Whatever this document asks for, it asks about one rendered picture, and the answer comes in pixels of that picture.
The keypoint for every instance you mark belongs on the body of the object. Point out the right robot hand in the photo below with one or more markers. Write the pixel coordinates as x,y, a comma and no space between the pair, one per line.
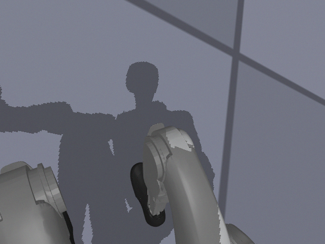
237,236

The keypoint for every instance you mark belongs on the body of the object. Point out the left robot foot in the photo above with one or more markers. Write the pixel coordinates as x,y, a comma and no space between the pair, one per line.
69,225

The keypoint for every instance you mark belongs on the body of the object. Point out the right robot foot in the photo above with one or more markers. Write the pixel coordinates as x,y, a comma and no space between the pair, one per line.
140,191

